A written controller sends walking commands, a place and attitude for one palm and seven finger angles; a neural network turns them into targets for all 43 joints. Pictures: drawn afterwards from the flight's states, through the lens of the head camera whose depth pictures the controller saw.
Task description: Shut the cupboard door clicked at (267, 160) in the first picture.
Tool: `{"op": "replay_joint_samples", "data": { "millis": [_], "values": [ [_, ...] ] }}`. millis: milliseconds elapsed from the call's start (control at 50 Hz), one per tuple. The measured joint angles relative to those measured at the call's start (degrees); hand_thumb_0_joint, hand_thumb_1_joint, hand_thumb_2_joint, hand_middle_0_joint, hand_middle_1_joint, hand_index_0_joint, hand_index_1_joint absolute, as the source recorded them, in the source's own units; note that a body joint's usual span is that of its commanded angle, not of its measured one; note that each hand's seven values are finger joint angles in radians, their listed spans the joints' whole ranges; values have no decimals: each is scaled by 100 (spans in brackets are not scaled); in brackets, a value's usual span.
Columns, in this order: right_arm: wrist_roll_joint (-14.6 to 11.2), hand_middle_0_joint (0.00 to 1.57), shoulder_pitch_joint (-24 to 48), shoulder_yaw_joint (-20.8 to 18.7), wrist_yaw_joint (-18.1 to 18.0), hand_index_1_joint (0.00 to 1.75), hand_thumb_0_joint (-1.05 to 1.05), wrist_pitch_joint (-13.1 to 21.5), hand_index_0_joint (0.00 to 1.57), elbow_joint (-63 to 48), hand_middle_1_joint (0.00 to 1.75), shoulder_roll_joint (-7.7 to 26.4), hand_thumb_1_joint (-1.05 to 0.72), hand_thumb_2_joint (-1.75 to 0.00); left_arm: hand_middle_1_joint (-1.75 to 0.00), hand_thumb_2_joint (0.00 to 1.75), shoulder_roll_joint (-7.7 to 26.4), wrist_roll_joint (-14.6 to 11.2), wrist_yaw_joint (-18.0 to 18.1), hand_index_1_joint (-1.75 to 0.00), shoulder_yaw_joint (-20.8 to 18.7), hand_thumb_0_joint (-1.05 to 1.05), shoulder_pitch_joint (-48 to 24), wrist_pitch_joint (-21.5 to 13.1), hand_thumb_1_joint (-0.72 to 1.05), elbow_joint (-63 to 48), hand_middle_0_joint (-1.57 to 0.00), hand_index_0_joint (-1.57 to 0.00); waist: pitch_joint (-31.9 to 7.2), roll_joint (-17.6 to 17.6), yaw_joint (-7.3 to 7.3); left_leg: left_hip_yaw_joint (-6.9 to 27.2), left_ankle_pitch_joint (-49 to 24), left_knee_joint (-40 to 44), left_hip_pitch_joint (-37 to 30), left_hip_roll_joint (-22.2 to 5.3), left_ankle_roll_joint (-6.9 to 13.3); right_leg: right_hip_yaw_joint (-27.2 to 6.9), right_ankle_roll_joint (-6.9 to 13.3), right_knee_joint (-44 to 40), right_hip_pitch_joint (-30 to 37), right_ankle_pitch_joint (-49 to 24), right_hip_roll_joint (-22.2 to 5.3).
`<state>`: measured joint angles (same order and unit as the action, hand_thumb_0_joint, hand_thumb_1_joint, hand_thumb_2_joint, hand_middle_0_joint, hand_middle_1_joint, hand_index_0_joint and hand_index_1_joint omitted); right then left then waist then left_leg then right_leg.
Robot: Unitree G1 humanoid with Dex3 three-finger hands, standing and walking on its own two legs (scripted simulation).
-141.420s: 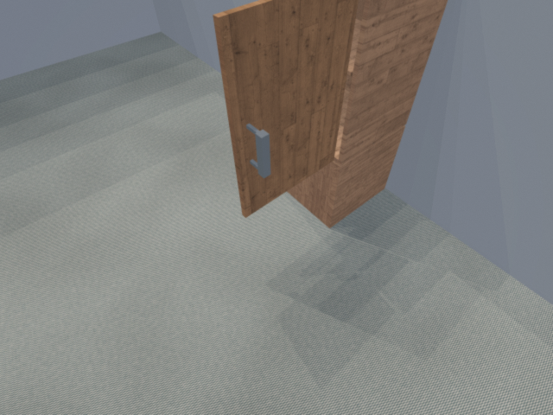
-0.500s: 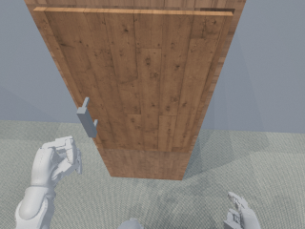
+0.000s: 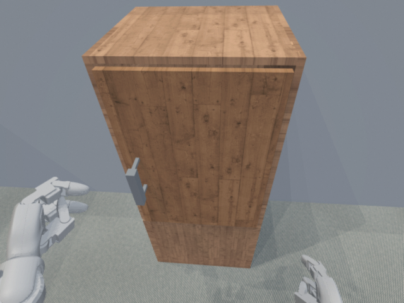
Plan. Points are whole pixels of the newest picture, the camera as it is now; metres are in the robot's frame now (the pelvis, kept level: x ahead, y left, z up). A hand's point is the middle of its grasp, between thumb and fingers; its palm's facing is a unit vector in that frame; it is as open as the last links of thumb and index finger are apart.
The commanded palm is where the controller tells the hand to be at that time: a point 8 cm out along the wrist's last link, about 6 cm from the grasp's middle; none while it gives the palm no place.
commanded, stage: draw the hand back to the body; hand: left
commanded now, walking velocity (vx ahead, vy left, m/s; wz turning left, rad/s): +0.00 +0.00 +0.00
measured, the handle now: (138, 181) +0.45 +0.23 -0.06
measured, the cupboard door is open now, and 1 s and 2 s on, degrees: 0 0 0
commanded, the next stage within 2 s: step back with the hand held close in 0.64 s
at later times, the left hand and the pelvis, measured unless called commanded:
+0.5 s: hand (47, 207) +0.21 +0.27 +0.16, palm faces +0.45 -0.80 -0.40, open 7.2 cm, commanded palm +0.16 +0.30 +0.19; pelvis +0.02 +0.00 +0.01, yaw +0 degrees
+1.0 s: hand (53, 207) +0.21 +0.25 +0.16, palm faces +0.38 -0.79 -0.48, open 7.4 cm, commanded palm +0.16 +0.30 +0.19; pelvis +0.01 +0.00 +0.01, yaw +0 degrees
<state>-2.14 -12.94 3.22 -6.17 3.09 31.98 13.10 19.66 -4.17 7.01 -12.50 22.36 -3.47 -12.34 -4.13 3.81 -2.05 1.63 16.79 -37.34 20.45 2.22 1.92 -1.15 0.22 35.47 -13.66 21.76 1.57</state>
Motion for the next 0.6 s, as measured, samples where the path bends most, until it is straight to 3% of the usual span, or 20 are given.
{"op": "replay_joint_samples", "data": {
  "millis": [340, 500, 600],
  "values": [
    [91, 20, 142, -57, 187, 30, 1, 266, 20, 246, 30, -46, -91, -90, -45, 90, 214, -39, -70, -45, -845, 1, 462, -101, 89, -1096, -35, -35, 146, 40, -198, -63, -174, 721, -692, 67, 39, -79, -42, -738, 679, -206, -97],
    [101, 20, 183, -116, 191, 30, 1, 118, 20, 265, 30, -13, -91, -90, -33, 90, -24, -45, -119, -34, -691, 1, 359, 87, 90, -743, -24, -24, 273, 8, -180, -44, -250, 869, -760, 63, 13, -62, -14, -816, 717, -242, -95],
    [115, 20, 110, -128, 151, 30, 1, 168, 20, 321, 30, -14, -91, -90, -31, 90, 20, -24, -115, -32, -591, 1, 507, 132, 89, -942, -22, -22, 215, -55, -157, -33, -224, 883, -807, 29, -20, -55, 24, -856, 773, -234, -61]
  ]
}}
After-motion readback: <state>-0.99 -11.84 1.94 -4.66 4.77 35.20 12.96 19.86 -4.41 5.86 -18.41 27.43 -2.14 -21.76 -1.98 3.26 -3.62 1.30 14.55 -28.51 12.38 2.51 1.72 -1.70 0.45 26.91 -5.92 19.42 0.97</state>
